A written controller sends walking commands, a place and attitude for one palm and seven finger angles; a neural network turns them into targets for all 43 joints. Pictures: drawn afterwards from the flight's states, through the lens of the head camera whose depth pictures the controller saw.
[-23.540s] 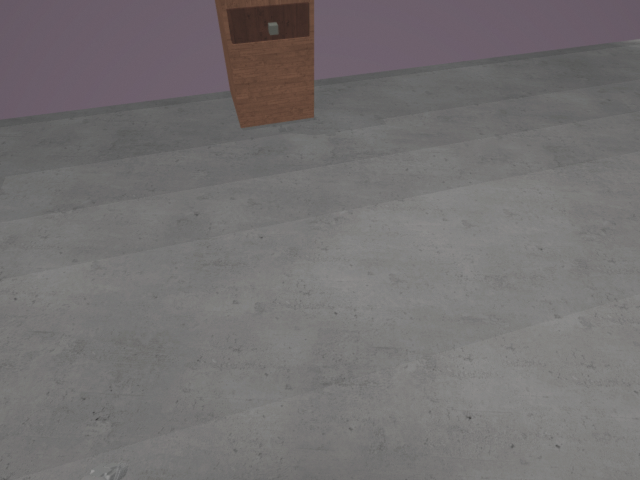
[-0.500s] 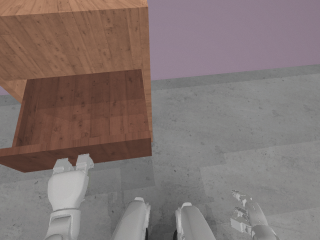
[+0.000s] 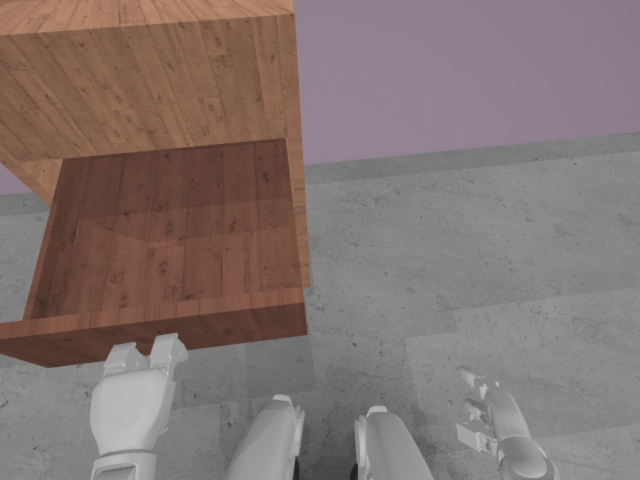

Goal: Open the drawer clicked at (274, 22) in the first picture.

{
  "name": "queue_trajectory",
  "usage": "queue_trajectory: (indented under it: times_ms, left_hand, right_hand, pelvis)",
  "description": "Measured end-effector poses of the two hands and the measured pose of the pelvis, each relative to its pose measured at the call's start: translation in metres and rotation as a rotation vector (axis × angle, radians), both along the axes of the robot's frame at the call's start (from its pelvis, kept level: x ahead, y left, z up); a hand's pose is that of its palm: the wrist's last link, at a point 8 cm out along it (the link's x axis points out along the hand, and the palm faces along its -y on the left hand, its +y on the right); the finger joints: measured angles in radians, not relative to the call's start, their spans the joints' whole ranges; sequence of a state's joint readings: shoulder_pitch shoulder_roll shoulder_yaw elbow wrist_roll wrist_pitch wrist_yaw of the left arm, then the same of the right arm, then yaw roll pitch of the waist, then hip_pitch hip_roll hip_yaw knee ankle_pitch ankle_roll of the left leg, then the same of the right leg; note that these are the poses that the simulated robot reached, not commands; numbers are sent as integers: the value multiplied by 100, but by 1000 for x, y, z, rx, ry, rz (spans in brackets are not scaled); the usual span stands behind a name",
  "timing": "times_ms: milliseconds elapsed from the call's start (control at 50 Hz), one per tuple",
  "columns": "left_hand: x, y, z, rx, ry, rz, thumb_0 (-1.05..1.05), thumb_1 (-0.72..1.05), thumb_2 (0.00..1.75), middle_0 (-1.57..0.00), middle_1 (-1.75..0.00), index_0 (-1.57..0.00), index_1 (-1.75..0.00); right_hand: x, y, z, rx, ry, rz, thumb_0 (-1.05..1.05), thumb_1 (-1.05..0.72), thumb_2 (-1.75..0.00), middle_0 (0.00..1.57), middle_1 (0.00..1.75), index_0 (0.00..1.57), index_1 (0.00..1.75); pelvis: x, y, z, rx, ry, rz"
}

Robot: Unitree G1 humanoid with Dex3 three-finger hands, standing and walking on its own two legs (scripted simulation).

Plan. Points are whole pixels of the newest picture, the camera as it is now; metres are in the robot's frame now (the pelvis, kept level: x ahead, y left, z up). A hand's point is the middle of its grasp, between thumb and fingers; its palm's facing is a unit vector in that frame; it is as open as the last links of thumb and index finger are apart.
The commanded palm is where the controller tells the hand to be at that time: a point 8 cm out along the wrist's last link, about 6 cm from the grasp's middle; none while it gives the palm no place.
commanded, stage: pull the drawer open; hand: left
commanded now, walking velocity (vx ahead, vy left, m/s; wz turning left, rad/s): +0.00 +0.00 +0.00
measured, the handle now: (160, 370) +0.25 +0.24 -0.07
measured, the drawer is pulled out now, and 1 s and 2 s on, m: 0.26 0.30 0.30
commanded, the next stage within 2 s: open the thumb to release the handle in 0.66 s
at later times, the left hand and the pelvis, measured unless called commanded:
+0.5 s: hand (153, 438) +0.17 +0.23 -0.09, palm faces -0.14 -0.11 -0.98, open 8.1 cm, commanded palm +0.14 +0.23 -0.03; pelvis +0.00 -0.01 -0.01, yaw +0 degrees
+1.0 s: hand (151, 438) +0.17 +0.23 -0.09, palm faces -0.11 -0.07 -0.99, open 8.4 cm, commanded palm +0.15 +0.23 -0.03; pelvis -0.01 -0.01 -0.02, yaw +1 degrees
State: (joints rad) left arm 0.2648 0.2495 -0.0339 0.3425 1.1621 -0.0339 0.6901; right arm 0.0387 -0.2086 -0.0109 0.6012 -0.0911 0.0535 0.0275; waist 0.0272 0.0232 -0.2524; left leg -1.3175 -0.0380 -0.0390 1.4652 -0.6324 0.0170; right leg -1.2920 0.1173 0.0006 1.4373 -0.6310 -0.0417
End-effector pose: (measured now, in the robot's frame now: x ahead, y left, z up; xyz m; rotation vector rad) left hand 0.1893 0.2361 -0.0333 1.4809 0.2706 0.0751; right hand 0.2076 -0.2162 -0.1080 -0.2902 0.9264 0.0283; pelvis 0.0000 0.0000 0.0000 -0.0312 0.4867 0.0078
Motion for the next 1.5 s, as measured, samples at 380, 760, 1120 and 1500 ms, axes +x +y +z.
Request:
queue_trajectory:
  times_ms: [380,760,1120,1500]
  left_hand:
    - [-27,-5,1,-17,22,-1,7,43,59,-41,-135,-29,-135]
    - [-35,-7,1,-24,42,0,7,44,59,-41,-135,-27,-136]
    - [-35,-8,9,24,-15,6,1,12,57,-37,-128,-35,-128]
    - [-35,-9,5,28,-33,8,0,-46,31,-32,-120,-33,-123]
  right_hand:
    - [8,-1,-4,2,-34,28,1,-91,-90,20,30,20,30]
    - [11,1,-10,21,-49,37,1,-91,-90,20,30,20,30]
    - [-6,-3,-25,36,-18,12,1,-91,-90,20,30,20,30]
    - [-19,-21,-23,2,-26,-19,1,-91,-90,20,30,20,30]
  pelvis:
    - [-2,-6,-6,10,-1,0]
    - [-3,-10,-10,19,4,-4]
    - [-14,-15,-12,27,-4,6]
    - [-21,-18,-14,28,-14,7]
